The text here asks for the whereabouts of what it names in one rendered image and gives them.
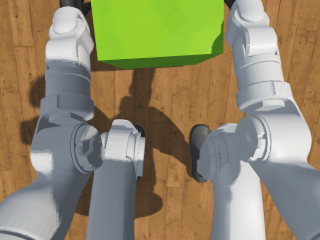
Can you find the robot left foot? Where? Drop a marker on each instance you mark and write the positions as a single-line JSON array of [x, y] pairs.
[[140, 130]]

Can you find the carton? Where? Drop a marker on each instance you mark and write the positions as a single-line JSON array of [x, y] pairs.
[[132, 34]]

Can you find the robot right upper arm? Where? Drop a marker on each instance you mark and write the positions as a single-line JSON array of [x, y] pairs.
[[276, 145]]

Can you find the right robot forearm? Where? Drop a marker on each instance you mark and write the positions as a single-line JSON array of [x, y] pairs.
[[257, 62]]

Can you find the left robot forearm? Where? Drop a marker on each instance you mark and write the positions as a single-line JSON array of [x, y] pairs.
[[67, 72]]

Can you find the robot left upper arm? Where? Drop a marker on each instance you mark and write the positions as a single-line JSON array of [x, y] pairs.
[[64, 157]]

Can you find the robot right hand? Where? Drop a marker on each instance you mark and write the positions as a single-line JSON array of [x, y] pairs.
[[229, 3]]

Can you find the robot left hand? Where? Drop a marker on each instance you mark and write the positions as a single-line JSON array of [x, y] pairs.
[[76, 4]]

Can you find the robot foot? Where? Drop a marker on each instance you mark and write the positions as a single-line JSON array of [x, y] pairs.
[[198, 135], [140, 130]]

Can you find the robot right foot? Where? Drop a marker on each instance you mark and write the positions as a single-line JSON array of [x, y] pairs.
[[198, 135]]

